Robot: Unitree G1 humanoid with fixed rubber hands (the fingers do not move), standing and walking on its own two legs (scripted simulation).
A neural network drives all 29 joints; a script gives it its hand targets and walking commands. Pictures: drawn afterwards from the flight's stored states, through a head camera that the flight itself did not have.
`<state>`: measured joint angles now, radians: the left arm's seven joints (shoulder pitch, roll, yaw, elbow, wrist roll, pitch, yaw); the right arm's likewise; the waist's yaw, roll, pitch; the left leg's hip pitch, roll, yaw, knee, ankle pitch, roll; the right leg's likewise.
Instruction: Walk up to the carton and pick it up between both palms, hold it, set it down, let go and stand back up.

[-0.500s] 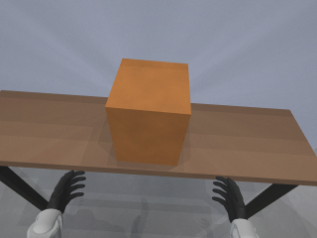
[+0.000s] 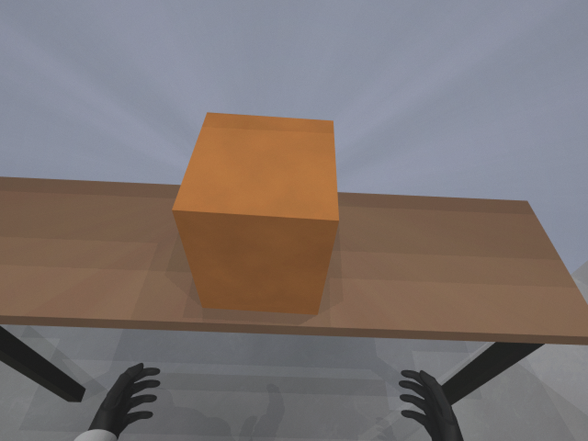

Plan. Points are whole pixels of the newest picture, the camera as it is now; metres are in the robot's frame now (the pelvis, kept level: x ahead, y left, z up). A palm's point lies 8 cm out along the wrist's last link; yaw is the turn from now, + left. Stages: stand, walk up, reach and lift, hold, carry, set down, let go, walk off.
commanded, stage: set down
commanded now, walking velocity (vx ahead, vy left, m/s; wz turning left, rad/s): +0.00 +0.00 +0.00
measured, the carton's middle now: (264, 218) +0.43 +0.08 +0.03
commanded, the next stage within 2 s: let go in 0.20 s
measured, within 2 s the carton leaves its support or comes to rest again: neither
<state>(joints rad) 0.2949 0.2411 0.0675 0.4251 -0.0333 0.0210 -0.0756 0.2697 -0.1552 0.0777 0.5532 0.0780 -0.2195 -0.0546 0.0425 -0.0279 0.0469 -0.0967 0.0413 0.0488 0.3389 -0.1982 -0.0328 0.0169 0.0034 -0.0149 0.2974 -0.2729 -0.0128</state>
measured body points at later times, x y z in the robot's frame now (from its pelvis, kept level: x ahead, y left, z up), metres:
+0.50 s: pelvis -0.02 +0.00 +0.00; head -0.03 +0.01 +0.45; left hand +0.15 +0.23 -0.09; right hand +0.14 -0.23 -0.09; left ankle -0.01 +0.14 -0.75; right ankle -0.07 -0.11 -0.75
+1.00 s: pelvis -0.04 +0.01 -0.01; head -0.07 +0.02 +0.44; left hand +0.06 +0.28 -0.11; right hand +0.04 -0.25 -0.12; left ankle -0.01 +0.14 -0.75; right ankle -0.07 -0.11 -0.75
